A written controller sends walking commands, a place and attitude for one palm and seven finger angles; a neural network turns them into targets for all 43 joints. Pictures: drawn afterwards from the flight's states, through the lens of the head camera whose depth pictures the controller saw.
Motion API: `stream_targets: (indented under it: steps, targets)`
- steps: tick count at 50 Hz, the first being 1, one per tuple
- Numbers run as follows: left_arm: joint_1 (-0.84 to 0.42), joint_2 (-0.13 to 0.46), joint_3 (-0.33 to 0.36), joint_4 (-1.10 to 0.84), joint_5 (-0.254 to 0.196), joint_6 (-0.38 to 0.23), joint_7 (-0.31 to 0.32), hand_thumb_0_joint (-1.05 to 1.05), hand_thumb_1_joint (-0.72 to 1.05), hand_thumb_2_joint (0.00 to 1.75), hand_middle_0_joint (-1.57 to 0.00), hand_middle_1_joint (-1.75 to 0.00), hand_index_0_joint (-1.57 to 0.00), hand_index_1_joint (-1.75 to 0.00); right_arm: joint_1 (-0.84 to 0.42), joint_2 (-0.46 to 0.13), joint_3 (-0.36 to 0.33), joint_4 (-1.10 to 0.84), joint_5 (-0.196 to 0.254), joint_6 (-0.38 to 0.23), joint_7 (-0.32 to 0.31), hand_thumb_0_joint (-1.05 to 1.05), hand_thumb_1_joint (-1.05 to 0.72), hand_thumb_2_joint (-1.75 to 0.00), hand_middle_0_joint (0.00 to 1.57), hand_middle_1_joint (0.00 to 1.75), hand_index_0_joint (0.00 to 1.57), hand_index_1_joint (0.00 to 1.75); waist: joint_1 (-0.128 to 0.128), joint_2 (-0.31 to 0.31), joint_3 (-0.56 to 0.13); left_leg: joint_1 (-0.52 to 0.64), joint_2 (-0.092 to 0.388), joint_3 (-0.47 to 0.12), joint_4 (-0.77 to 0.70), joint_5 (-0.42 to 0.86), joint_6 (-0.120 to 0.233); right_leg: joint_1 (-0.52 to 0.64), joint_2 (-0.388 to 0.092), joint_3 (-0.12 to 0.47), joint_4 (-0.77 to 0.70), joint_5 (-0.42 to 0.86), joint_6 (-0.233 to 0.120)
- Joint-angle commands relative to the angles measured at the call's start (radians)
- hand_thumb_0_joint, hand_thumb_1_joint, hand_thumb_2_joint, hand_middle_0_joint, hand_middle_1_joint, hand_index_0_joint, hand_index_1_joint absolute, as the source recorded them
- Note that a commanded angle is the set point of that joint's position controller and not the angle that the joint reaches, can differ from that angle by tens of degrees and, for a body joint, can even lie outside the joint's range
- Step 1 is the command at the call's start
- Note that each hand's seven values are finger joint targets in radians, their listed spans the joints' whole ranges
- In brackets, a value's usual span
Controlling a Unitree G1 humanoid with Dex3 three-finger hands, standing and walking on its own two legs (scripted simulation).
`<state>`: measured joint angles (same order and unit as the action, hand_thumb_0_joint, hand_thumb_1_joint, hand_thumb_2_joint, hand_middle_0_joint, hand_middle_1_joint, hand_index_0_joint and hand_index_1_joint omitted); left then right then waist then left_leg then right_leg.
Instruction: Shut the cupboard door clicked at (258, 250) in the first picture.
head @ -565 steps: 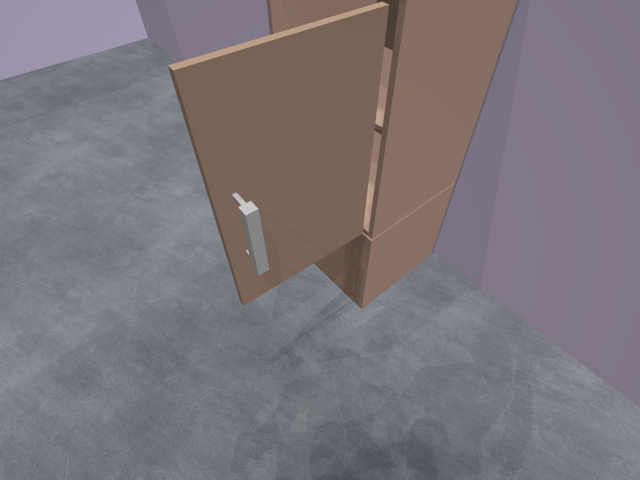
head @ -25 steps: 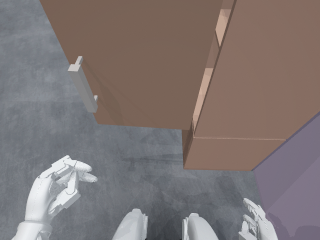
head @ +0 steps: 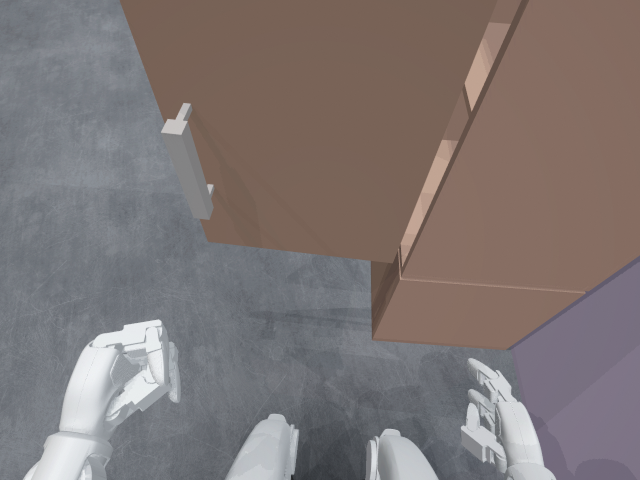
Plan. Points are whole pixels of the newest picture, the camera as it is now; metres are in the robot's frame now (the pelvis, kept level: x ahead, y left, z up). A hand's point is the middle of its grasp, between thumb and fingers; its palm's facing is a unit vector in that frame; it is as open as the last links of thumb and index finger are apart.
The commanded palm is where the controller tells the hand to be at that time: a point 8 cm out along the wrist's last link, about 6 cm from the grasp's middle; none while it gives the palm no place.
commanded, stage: raise the hand and make a fist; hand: left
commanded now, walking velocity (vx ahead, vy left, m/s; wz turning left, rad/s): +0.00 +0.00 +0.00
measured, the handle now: (195, 164) +0.53 +0.24 +0.03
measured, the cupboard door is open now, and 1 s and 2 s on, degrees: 87 87 87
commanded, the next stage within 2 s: bring the fist close to the handle in 0.56 s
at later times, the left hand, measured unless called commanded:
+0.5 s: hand (181, 368) +0.23 +0.17 +0.04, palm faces -0.03 -1.00 -0.04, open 3.1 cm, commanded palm +0.21 +0.23 +0.04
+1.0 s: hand (184, 316) +0.29 +0.19 +0.04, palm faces -0.03 -1.00 -0.04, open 3.1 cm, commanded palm +0.28 +0.24 +0.04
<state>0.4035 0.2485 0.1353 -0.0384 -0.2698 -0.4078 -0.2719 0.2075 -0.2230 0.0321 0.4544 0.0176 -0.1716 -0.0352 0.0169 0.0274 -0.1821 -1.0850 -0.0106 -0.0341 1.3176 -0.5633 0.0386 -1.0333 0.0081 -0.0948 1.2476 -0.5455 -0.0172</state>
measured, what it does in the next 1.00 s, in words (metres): stands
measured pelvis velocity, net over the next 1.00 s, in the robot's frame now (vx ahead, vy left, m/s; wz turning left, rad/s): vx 0.00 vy -0.02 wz -0.01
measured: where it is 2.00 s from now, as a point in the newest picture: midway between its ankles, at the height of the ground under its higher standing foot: outside the picture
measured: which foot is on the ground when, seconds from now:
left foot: down 0.00-1.00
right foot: down 0.00-1.00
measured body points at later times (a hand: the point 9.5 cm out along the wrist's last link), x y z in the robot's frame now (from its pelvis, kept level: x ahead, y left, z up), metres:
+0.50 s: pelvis +0.01 -0.01 +0.00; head +0.09 +0.00 +0.44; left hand +0.23 +0.23 +0.05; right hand +0.19 -0.25 -0.08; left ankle +0.03 +0.09 -0.62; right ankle +0.03 -0.12 -0.62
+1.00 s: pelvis +0.00 -0.02 +0.00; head +0.09 -0.01 +0.44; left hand +0.28 +0.24 +0.04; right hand +0.18 -0.26 -0.09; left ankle +0.03 +0.09 -0.62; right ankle +0.03 -0.12 -0.62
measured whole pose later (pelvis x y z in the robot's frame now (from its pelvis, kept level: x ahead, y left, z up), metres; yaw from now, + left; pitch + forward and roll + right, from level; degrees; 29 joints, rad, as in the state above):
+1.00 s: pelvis +0.00 -0.02 +0.00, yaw +0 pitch +20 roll -3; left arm 0.10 0.29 0.22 0.20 -0.29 -0.38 -0.32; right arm 0.22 -0.25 0.03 0.52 0.03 -0.14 -0.06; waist 0.00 0.03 -0.19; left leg -1.11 0.00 -0.04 1.33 -0.57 0.02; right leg -1.07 0.02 -0.10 1.27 -0.56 -0.04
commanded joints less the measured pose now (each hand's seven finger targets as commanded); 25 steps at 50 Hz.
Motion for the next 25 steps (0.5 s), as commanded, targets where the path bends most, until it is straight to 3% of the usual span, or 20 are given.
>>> stream_targets:
  steps: [1,7,9,13,16,20,25]
  targets:
    - [-0.027,0.109,0.071,-0.203,-0.024,-0.069,-0.002,0.0,0.9,0.9,-1.3,-1.5,-1.3,-1.5,-0.004,-0.153,-0.078,-0.139,0.0,-0.045,-0.014,0.0,-0.9,-0.9,0.2,0.3,0.2,0.3,-0.017,0.063,-0.239,0.24,0.01,-0.068,-0.243,0.231,-0.039,0.115,0.03,0.019,-0.137,0.148,-0.026]
    - [-0.035,0.112,0.085,-0.177,-0.041,-0.063,-0.013,0.0,0.9,0.9,-1.3,-1.5,-1.3,-1.5,-0.005,-0.153,-0.079,-0.139,0.006,-0.042,-0.019,0.0,-0.9,-0.9,0.2,0.3,0.2,0.3,-0.016,0.02,-0.238,0.186,0.005,-0.046,-0.222,0.208,-0.025,0.156,0.026,0.042,-0.156,0.135,-0.021]
    - [-0.035,0.115,0.086,-0.186,-0.042,-0.068,-0.011,0.0,0.9,0.9,-1.3,-1.5,-1.3,-1.5,-0.003,-0.151,-0.08,-0.137,0.007,-0.044,-0.02,0.0,-0.9,-0.9,0.2,0.3,0.2,0.3,-0.015,0.038,-0.244,0.187,0.004,-0.041,-0.218,0.214,-0.023,0.16,0.024,0.049,-0.16,0.14,-0.02]
    - [-0.019,0.114,0.085,-0.182,-0.041,-0.071,-0.006,0.0,0.9,0.9,-1.3,-1.5,-1.3,-1.5,-0.001,-0.149,-0.082,-0.135,0.007,-0.04,-0.02,0.0,-0.9,-0.9,0.2,0.3,0.2,0.3,-0.015,0.019,-0.249,0.18,0.005,-0.037,-0.212,0.233,-0.021,0.176,0.023,0.052,-0.156,0.161,-0.019]
    - [-0.022,0.12,0.088,-0.199,-0.037,-0.077,0.002,0.0,0.9,0.9,-1.3,-1.5,-1.3,-1.5,-0.003,-0.149,-0.083,-0.134,0.005,-0.037,-0.019,0.0,-0.9,-0.9,0.2,0.3,0.2,0.3,-0.013,0.05,-0.256,0.194,0.005,-0.034,-0.213,0.246,-0.023,0.169,0.022,0.05,-0.149,0.173,-0.021]
    - [-0.023,0.122,0.091,-0.174,-0.035,-0.078,0.01,0.0,0.9,0.9,-1.3,-1.5,-1.3,-1.5,-0.001,-0.149,-0.083,-0.133,0.005,-0.03,-0.02,0.0,-0.9,-0.9,0.2,0.3,0.2,0.3,-0.018,0.025,-0.229,0.173,0.004,-0.033,-0.208,0.228,-0.019,0.169,0.027,0.054,-0.155,0.159,-0.021]
    - [-0.024,0.121,0.096,-0.164,-0.043,-0.085,0.004,0.0,0.9,0.9,-1.3,-1.5,-1.3,-1.5,-0.001,-0.146,-0.082,-0.133,0.004,-0.027,-0.022,0.0,-0.9,-0.9,0.2,0.3,0.2,0.3,-0.018,-0.005,-0.247,0.146,0.002,-0.022,-0.188,0.23,-0.014,0.204,0.022,0.076,-0.161,0.17,-0.016]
